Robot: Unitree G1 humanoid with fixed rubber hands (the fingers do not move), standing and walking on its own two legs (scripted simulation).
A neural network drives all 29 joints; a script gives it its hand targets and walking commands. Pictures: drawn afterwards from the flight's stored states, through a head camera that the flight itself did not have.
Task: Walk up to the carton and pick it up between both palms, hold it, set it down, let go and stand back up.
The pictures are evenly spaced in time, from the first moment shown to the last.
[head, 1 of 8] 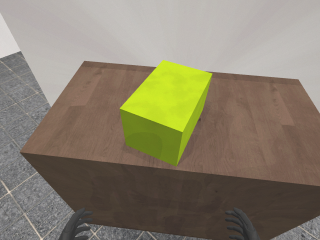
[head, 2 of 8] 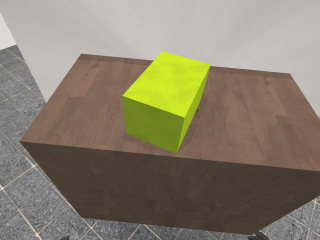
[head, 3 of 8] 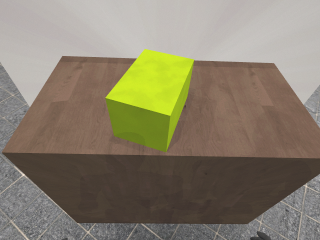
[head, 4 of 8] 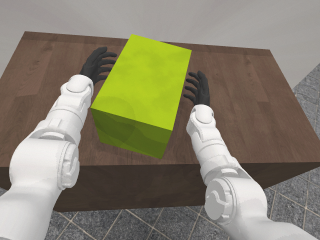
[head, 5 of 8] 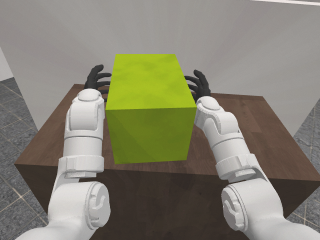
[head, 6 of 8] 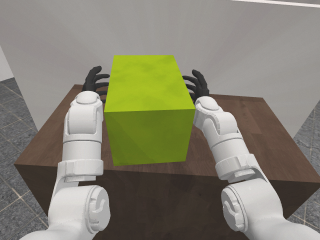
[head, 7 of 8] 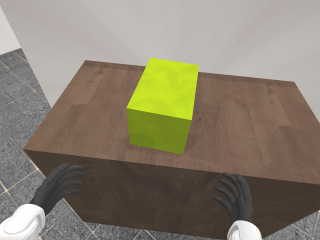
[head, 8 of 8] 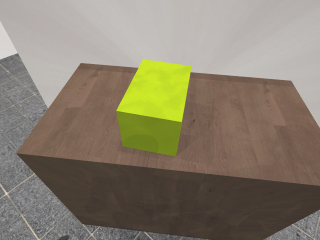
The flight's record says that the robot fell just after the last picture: no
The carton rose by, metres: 0.17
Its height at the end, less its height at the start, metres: +0.00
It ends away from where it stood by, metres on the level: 0.03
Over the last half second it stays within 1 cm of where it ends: yes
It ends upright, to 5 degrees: yes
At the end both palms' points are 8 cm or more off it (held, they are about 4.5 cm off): yes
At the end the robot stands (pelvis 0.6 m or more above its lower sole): yes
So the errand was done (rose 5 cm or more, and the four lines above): yes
